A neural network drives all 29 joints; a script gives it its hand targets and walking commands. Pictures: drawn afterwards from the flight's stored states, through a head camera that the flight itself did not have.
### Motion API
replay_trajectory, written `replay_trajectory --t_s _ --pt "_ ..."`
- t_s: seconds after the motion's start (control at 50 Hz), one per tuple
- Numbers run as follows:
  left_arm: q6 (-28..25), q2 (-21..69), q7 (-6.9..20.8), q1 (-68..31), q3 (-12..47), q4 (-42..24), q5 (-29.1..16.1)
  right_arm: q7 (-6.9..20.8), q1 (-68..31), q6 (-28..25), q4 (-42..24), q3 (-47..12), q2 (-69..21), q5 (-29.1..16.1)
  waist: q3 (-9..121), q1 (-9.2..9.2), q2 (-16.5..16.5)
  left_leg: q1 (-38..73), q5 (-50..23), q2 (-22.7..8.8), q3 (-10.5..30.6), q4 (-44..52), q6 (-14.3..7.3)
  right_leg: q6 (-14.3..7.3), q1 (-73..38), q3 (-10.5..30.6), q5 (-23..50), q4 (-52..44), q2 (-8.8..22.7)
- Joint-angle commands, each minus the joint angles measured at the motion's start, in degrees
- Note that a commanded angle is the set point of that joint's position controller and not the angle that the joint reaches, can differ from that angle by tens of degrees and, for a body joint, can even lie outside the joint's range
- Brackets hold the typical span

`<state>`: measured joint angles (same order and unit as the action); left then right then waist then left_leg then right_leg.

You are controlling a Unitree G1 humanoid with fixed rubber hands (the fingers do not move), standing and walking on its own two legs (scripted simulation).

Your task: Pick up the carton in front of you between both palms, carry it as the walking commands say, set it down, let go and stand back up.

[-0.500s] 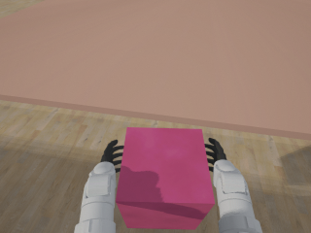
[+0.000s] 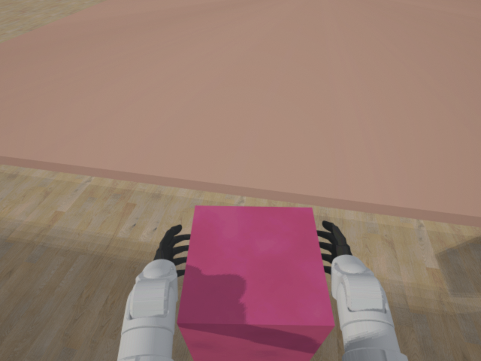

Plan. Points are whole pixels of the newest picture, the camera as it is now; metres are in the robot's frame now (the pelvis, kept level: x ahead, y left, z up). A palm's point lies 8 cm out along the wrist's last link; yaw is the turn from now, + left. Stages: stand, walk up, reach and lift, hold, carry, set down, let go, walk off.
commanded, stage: hold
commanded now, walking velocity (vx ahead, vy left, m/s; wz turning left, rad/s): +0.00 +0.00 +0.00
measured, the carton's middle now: (251, 290) +0.28 +0.00 -0.04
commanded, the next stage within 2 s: carry in 1.38 s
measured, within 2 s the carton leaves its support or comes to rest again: neither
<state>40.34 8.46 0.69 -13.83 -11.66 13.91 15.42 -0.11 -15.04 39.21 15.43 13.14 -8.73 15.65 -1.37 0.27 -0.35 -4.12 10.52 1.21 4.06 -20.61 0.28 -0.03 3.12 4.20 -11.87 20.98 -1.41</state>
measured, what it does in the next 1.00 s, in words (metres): stands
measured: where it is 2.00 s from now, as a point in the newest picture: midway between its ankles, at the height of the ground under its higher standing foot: outside the picture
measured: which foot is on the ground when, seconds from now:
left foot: down 0.00-1.00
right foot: down 0.00-1.00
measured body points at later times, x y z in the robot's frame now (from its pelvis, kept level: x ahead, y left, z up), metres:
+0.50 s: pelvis -0.02 +0.00 +0.00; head -0.06 +0.00 +0.45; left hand +0.29 +0.15 +0.04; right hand +0.29 -0.15 +0.04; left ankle +0.02 +0.12 -0.75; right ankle +0.00 -0.12 -0.75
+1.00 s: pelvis -0.01 +0.00 +0.00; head -0.05 +0.00 +0.45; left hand +0.29 +0.15 +0.04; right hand +0.29 -0.15 +0.04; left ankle +0.02 +0.12 -0.75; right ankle +0.00 -0.12 -0.75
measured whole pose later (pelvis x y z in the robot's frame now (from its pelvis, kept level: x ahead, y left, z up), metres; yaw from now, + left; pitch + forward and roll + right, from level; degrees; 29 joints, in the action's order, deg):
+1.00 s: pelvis -0.01 +0.00 +0.00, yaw +0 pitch -8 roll +0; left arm 44.2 8.5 0.8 -14.2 -11.1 11.3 15.5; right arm 0.3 -15.2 43.0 12.7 12.7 -8.8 16.0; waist -2.0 0.1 -0.3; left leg -2.2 10.0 1.2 4.1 -19.9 0.3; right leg 0.0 1.3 4.3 -11.4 20.4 -1.4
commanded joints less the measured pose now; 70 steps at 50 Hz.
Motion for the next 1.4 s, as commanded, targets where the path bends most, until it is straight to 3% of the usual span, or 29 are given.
replay_trajectory --t_s 0.0,0.06,0.18,0.4,0.9,1.34,1.36,1.38 --pt "-1.69 52.44 12.23 -26.57 32.00 -6.54 -14.97 13.01 -24.01 -0.57 -4.82 -32.18 -53.69 -14.67 16.56 -0.30 0.03 7.28 -15.63 3.93 0.70 1.31 0.12 0.84 -2.31 0.85 15.98 -2.67 -3.49" --pt "0.20 51.29 11.69 -24.93 32.44 -8.32 -15.26 12.66 -22.33 1.32 -6.72 -32.44 -51.94 -14.93 15.40 -0.40 0.20 7.65 -15.62 3.88 0.82 2.22 0.27 0.78 -2.93 0.88 15.99 -3.35 -3.34" --pt "1.62 49.67 11.76 -26.68 28.63 -4.98 -13.22 13.12 -24.81 2.65 -3.69 -29.22 -50.11 -13.37 8.29 -0.06 -0.01 4.74 -4.91 3.54 0.12 3.31 -0.26 0.23 0.63 0.26 4.82 -4.45 -3.12" --pt "1.05 52.12 12.39 -32.64 28.86 -2.67 -13.49 13.93 -30.81 1.77 -1.33 -29.08 -51.83 -13.20 10.98 -0.18 0.32 4.79 -1.88 3.27 -0.11 2.15 -0.17 -0.15 1.61 -0.02 1.45 -3.35 -3.05" --pt "1.52 51.26 11.89 -27.28 29.44 -5.74 -13.93 13.38 -25.54 2.37 -4.51 -29.88 -51.21 -13.87 12.54 -0.13 0.19 6.92 -10.80 3.56 0.28 2.40 0.05 0.31 -1.16 0.29 10.52 -3.61 -3.34" --pt "1.24 50.98 12.14 -28.72 29.43 -5.28 -13.81 13.32 -26.71 2.24 -3.95 -29.79 -51.43 -13.81 11.83 -0.19 0.17 5.45 -7.12 3.60 0.12 2.34 -0.20 0.18 -0.39 0.28 7.11 -3.59 -3.23" --pt "1.63 51.14 12.20 -31.10 30.42 -4.30 -14.51 13.47 -28.54 2.76 -4.11 -30.68 -51.61 -14.60 12.67 -0.36 0.80 -1.41 2.87 -6.70 -0.43 -1.24 -0.99 -0.67 7.42 1.19 -2.34 -0.23 6.49" --pt "1.72 51.05 12.25 -30.99 30.67 -5.16 -15.12 13.40 -28.55 2.99 -4.24 -30.95 -51.78 -15.10 12.67 -0.36 1.09 -3.93 16.38 -6.49 2.43 1.15 -1.30 -1.19 9.69 2.44 -14.93 -0.99 5.65"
